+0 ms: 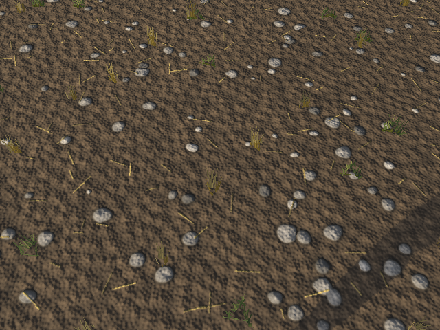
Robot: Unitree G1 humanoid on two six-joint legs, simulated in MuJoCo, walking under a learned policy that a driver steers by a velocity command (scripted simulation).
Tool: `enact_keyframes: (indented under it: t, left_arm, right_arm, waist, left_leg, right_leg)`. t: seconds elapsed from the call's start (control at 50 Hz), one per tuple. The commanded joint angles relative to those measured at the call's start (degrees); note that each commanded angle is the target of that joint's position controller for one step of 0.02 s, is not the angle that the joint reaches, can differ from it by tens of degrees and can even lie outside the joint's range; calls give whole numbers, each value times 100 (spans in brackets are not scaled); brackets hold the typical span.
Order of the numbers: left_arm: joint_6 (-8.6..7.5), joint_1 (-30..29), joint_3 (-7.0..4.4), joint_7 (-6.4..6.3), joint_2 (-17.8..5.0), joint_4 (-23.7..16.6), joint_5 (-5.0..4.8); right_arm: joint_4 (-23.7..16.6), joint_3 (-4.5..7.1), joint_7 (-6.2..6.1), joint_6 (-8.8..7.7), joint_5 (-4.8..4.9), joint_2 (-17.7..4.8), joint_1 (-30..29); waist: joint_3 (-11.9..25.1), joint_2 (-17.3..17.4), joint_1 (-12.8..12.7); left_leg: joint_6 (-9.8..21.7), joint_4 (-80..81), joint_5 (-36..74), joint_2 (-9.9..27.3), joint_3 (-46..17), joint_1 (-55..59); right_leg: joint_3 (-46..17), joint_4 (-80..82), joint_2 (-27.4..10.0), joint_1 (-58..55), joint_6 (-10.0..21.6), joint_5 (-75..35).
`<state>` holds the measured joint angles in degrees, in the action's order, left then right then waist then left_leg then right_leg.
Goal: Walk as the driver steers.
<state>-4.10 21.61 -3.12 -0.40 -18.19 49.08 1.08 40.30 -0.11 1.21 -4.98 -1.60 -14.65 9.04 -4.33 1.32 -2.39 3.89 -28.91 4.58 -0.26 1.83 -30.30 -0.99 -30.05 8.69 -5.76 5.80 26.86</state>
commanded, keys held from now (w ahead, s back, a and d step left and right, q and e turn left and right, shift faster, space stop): q+shift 0.72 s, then shift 0.28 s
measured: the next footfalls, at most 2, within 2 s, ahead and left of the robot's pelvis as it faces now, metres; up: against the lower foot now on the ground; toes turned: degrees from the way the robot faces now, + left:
right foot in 0.68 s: +0.32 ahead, -0.05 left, +0.00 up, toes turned +48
left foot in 1.16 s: +0.14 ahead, +0.06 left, +0.00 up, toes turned +43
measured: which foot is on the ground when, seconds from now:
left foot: down 0.00-0.66, up 0.68-1.00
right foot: up 0.00-0.66, down 0.68-1.00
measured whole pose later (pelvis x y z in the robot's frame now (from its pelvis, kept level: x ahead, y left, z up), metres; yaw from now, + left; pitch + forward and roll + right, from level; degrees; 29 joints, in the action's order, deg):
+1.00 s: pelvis +0.21 -0.02 +0.03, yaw +46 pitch +0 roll +2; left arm 0.5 13.1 -0.5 -1.4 -15.5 42.5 1.2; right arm 44.1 3.9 1.2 5.2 -0.2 -20.3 10.9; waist -3.6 2.6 -1.2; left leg -3.3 -56.0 -25.4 -5.4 -8.8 -22.1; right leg -0.4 -24.3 0.4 12.5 2.8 11.9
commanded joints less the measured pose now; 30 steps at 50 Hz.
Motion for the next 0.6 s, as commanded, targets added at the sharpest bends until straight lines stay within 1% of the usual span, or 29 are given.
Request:
enact_keyframes:
  t: [0.02, 0.04, 0.06, 0.08, 0.1, 0.12, 0.14, 0.18, 0.22, 0.26, 0.28, 0.32, 0.34, 0.42, 0.48, 0.54, 0.58, 0.6]
  left_arm:
    - [35, 1085, -43, -103, 32, -604, -146]
    - [88, 966, 13, -124, -317, -530, 64]
    - [137, 371, 6, -111, -467, -650, 102]
    - [190, -259, -6, -90, -563, -764, 212]
    - [268, -457, 20, -75, -505, -919, 201]
    - [396, -475, 59, -73, -426, -984, 214]
    - [500, -487, 89, -91, -358, -1007, 199]
    - [576, -553, 125, -123, -295, -1058, 191]
    - [644, -792, 120, -138, -335, -1135, 181]
    - [702, -1098, 96, -149, -392, -1208, 155]
    - [716, -1247, 81, -147, -419, -1231, 139]
    - [699, -1485, 57, -143, -466, -1245, 107]
    - [672, -1575, 50, -147, -483, -1241, 94]
    - [543, -1815, 44, -168, -527, -1215, 49]
    - [472, -1908, 51, -171, -577, -1203, 6]
    - [402, -1921, 57, -174, -643, -1189, -41]
    - [362, -1825, 52, -193, -692, -1162, -83]
    - [348, -1721, 44, -215, -723, -1134, -104]
  right_arm:
    - [246, 545, -6, -9, -69, -1720, 1773]
    - [-22, 619, 29, 103, 163, -1560, 1448]
    - [-169, 581, -10, 194, 221, -1291, 964]
    - [-87, 496, -7, 309, 254, -965, 873]
    - [-19, 487, -41, 337, 246, -905, 1005]
    - [89, 480, -69, 377, 251, -835, 1109]
    - [113, 489, -59, 397, 225, -862, 1135]
    - [68, 569, -46, 432, 147, -1073, 1069]
    - [5, 643, -68, 520, 141, -1205, 1009]
    - [-72, 697, -110, 624, 173, -1262, 940]
    - [-96, 715, -130, 672, 189, -1268, 937]
    - [-102, 751, -160, 751, 199, -1278, 1004]
    - [-90, 769, -170, 777, 195, -1281, 1056]
    - [-56, 822, -192, 803, 164, -1319, 1175]
    - [-65, 845, -185, 806, 126, -1374, 1142]
    - [-97, 859, -157, 813, 82, -1461, 1024]
    - [-143, 862, -125, 815, 55, -1520, 847]
    - [-172, 858, -109, 814, 48, -1529, 727]
  waist:
    - [2127, 1829, -19]
    - [2939, 874, 219]
    - [2248, 273, 177]
    - [1444, -312, 241]
    - [1089, -184, 216]
    - [958, -88, 143]
    - [935, -78, 100]
    - [1071, -73, 77]
    - [1080, 35, 117]
    - [986, 225, 226]
    - [908, 325, 298]
    - [756, 463, 454]
    - [704, 503, 522]
    - [653, 584, 679]
    - [635, 633, 692]
    - [636, 646, 648]
    - [642, 663, 570]
    - [636, 682, 498]
  left_leg:
    - [1624, -510, 6096, 2087, -3159, 4866]
    - [1727, 163, 5259, 2016, -3967, 4810]
    - [1594, 449, 3660, 1746, -3406, 3973]
    - [1241, 810, 2242, 1320, -3029, 2990]
    - [1247, 867, 2443, 1191, -2849, 2603]
    - [1145, 971, 2365, 1010, -2681, 2246]
    - [1034, 1024, 2153, 854, -2515, 1970]
    - [840, 1034, 1815, 657, -2505, 1762]
    - [485, 1146, 859, 499, -2630, 1608]
    - [147, 1351, -622, 340, -2903, 1607]
    - [29, 1459, -1324, 276, -3063, 1669]
    - [-66, 1598, -2247, 218, -3361, 1898]
    - [-66, 1607, -2421, 211, -3482, 2051]
    - [29, 1431, -2148, 198, -3830, 2583]
    - [170, 1251, -1693, 166, -4057, 2689]
    - [308, 1064, -1191, 112, -4277, 2526]
    - [305, 998, -945, 49, -4428, 2252]
    - [237, 1004, -1008, -16, -4508, 2057]
  right_leg:
    - [182, -5614, 329, 3405, -682, 933]
    - [-365, -5886, 95, 3546, -610, 307]
    - [-484, -5676, -262, 3675, -601, -234]
    - [-329, -5133, -444, 3668, -591, -393]
    - [-356, -4875, -571, 3723, -628, -373]
    - [-380, -4543, -655, 3582, -675, -408]
    - [-389, -4254, -686, 3431, -720, -391]
    - [-349, -3856, -673, 3377, -802, -435]
    - [-387, -3533, -704, 3504, -851, -673]
    - [-497, -3221, -718, 3746, -895, -934]
    - [-565, -3068, -721, 3884, -916, -1042]
    - [-699, -2776, -726, 4136, -945, -1199]
    - [-757, -2643, -722, 4241, -946, -1240]
    - [-901, -2176, -632, 4394, -868, -1173]
    - [-934, -1793, -506, 4208, -783, -969]
    - [-937, -1294, -343, 3694, -685, -801]
    - [-928, -824, -239, 3116, -638, -772]
    - [-926, -474, -206, 2724, -633, -803]
Keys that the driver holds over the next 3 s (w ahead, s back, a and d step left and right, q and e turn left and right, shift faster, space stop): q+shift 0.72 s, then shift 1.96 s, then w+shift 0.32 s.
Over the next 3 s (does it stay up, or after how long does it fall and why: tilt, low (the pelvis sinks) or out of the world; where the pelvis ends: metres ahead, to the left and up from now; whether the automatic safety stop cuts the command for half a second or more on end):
stays up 0.23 0.05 0.02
